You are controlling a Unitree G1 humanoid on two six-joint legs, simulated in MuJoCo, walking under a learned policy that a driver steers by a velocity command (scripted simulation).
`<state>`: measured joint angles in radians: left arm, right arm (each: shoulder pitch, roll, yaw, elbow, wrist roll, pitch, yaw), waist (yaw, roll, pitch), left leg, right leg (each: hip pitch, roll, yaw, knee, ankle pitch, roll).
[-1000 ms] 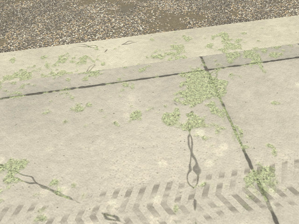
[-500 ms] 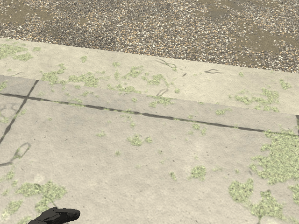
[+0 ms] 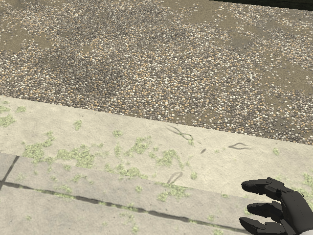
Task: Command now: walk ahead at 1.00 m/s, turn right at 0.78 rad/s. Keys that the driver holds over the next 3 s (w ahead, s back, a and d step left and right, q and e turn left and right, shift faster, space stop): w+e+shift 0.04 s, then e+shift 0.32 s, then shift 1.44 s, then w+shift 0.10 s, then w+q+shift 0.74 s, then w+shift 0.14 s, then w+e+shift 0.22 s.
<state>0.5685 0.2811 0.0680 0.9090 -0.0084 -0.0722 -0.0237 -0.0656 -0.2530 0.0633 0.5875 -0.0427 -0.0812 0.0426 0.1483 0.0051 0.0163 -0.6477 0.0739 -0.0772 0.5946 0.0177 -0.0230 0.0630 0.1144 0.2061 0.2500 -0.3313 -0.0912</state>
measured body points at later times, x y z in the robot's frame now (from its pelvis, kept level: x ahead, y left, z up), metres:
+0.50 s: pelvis +0.35 +0.01 -0.03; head +0.40 -0.03 +0.41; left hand +0.67 +0.17 -0.10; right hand +0.33 -0.30 -0.15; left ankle +0.27 +0.18 -0.65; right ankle +0.45 -0.09 -0.74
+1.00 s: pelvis +0.46 +0.05 +0.00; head +0.46 +0.06 +0.45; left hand +0.69 +0.21 -0.12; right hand +0.46 -0.22 -0.11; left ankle +0.54 +0.14 -0.74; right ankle +0.45 -0.10 -0.74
